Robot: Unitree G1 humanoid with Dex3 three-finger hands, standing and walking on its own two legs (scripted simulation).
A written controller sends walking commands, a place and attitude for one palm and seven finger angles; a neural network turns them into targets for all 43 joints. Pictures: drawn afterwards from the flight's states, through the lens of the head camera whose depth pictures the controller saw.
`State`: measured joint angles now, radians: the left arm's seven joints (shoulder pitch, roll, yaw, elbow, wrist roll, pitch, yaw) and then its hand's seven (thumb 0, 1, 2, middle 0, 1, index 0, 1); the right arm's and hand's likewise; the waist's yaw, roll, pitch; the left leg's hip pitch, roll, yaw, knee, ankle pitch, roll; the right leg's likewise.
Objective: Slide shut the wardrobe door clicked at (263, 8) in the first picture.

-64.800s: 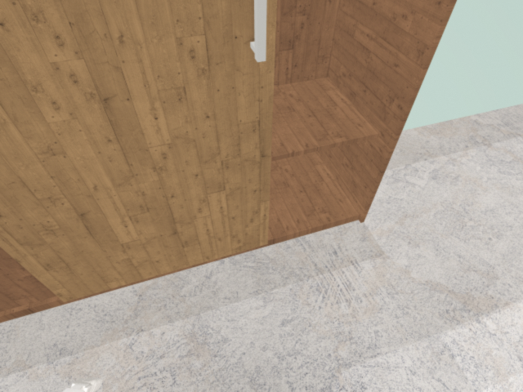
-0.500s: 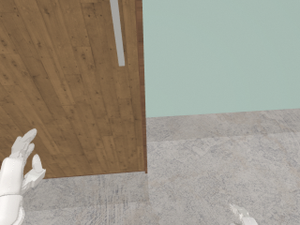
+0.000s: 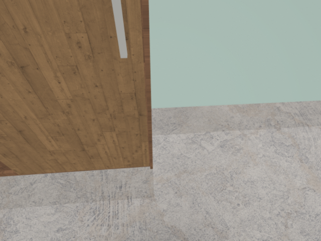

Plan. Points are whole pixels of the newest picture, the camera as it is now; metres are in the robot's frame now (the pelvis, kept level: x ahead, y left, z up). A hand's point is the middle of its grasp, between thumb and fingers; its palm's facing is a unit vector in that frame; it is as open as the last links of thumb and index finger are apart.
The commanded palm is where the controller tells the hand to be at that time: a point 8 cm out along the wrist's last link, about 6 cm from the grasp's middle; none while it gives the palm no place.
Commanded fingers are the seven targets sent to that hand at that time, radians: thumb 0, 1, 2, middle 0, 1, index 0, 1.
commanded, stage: let the arm hang, fingers relaxed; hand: left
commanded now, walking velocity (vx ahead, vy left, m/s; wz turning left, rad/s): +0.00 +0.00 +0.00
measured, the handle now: (119, 13) +0.60 +0.15 +0.25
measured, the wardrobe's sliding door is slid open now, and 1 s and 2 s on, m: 0.00 0.00 0.00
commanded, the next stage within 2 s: look to check the result in 0.52 s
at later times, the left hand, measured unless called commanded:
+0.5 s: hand out of the picture +0.03 +0.18 -0.18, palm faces -0.02 -0.98 -0.20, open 7.3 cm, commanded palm none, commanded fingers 0.00 0.90 0.90 -0.20 -0.30 -0.20 -0.30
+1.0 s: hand out of the picture +0.02 +0.18 -0.18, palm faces -0.02 -0.98 -0.22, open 7.3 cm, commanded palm none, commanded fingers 0.00 0.90 0.90 -0.20 -0.30 -0.20 -0.30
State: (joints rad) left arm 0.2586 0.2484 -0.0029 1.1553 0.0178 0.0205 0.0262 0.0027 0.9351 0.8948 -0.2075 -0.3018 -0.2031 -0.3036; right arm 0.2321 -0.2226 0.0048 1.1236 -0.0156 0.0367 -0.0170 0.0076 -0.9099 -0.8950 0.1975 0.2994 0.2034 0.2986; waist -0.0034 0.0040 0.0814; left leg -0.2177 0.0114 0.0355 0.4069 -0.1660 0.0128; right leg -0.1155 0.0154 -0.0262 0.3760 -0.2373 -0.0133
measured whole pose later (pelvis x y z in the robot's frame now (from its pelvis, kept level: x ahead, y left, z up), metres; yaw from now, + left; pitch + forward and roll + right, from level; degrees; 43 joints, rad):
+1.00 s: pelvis +0.02 +0.00 +0.00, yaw -1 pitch -1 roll +0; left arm 0.24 0.18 -0.01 1.17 0.02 0.00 0.04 0.01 0.91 0.90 -0.20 -0.30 -0.20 -0.30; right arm 0.20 -0.17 0.01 1.16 -0.01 0.01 -0.02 0.00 -0.91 -0.90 0.20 0.30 0.20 0.30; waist -0.01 -0.01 0.05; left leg -0.17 0.00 0.05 0.38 -0.19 0.01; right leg -0.08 0.00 -0.01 0.37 -0.27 -0.01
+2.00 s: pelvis +0.03 -0.01 +0.00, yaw -1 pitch -1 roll +0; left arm 0.16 0.26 0.00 1.16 0.02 -0.01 0.02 0.01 0.91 0.90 -0.21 -0.30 -0.20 -0.30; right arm 0.14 -0.26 0.00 1.15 -0.01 0.01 -0.01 0.00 -0.91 -0.89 0.20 0.30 0.20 0.30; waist -0.01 -0.01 0.06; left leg -0.14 0.01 0.06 0.34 -0.18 0.00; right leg -0.04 0.02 0.00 0.31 -0.24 -0.02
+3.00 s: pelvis +0.04 -0.01 +0.00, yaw -2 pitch -1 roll +0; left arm 0.11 0.32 0.00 1.15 0.02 -0.01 0.02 0.01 0.91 0.90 -0.21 -0.30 -0.20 -0.30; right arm 0.10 -0.31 0.00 1.14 -0.01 0.01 -0.01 0.00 -0.91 -0.89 0.20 0.30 0.21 0.30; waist -0.01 -0.01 0.06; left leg -0.10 0.02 0.07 0.30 -0.18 0.00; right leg -0.01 0.02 0.01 0.27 -0.23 -0.02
